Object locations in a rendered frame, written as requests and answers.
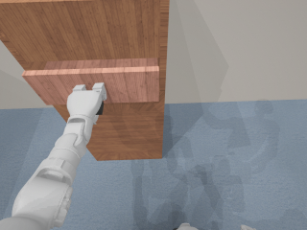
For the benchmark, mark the handle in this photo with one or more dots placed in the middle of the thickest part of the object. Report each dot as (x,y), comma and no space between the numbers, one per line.
(100,111)

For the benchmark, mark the left robot upper arm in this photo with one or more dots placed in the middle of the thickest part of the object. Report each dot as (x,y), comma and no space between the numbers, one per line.
(43,206)

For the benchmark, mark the drawer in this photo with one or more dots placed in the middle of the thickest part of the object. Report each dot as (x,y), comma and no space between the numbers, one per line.
(126,80)

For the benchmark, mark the cabinet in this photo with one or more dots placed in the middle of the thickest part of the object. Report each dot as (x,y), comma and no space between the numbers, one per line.
(37,31)

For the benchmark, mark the robot left hand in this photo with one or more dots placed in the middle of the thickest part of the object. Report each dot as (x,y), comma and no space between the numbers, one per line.
(86,102)

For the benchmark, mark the left robot forearm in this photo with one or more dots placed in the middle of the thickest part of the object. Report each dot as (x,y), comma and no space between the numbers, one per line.
(66,155)

